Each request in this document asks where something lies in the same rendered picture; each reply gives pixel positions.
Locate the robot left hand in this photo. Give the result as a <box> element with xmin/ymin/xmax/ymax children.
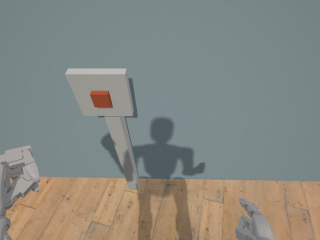
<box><xmin>0</xmin><ymin>145</ymin><xmax>40</xmax><ymax>217</ymax></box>

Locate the button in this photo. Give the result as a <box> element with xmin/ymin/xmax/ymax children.
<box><xmin>90</xmin><ymin>90</ymin><xmax>112</xmax><ymax>108</ymax></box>

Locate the panel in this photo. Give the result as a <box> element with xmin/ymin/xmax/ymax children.
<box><xmin>65</xmin><ymin>68</ymin><xmax>140</xmax><ymax>190</ymax></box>

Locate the left robot forearm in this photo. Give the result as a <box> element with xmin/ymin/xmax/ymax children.
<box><xmin>0</xmin><ymin>216</ymin><xmax>12</xmax><ymax>240</ymax></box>

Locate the robot right hand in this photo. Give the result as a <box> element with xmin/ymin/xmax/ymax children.
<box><xmin>235</xmin><ymin>198</ymin><xmax>275</xmax><ymax>240</ymax></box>

